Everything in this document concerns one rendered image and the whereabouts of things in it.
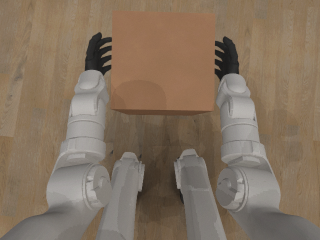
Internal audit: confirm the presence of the left robot forearm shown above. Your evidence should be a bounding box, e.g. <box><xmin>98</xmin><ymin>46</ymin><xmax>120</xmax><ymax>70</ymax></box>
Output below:
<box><xmin>46</xmin><ymin>69</ymin><xmax>109</xmax><ymax>201</ymax></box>

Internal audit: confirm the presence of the carton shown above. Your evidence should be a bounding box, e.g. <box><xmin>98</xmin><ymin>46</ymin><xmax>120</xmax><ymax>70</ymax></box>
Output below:
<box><xmin>110</xmin><ymin>10</ymin><xmax>216</xmax><ymax>116</ymax></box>

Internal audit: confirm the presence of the robot right hand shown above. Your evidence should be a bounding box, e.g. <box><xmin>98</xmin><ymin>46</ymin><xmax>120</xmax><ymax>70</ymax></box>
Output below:
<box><xmin>214</xmin><ymin>36</ymin><xmax>239</xmax><ymax>81</ymax></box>

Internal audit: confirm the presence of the robot left hand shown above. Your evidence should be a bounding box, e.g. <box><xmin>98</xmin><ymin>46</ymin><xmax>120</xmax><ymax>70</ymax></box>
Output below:
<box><xmin>84</xmin><ymin>32</ymin><xmax>112</xmax><ymax>76</ymax></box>

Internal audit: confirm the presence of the left robot upper arm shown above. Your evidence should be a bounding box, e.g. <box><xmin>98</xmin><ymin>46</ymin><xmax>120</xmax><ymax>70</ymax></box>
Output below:
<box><xmin>0</xmin><ymin>162</ymin><xmax>113</xmax><ymax>240</ymax></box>

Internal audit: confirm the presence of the left robot thigh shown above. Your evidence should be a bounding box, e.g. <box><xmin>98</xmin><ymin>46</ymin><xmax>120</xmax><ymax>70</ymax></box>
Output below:
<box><xmin>95</xmin><ymin>157</ymin><xmax>145</xmax><ymax>240</ymax></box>

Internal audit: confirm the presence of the robot left shin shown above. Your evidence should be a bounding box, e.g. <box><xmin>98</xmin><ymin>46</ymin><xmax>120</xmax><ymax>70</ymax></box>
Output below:
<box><xmin>111</xmin><ymin>152</ymin><xmax>139</xmax><ymax>177</ymax></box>

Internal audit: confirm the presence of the right robot forearm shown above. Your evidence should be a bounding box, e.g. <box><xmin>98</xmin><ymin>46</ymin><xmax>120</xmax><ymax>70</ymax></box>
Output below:
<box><xmin>215</xmin><ymin>73</ymin><xmax>276</xmax><ymax>179</ymax></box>

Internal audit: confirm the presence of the right robot upper arm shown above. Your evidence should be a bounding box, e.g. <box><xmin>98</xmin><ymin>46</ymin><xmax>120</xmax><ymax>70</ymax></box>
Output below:
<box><xmin>215</xmin><ymin>165</ymin><xmax>320</xmax><ymax>240</ymax></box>

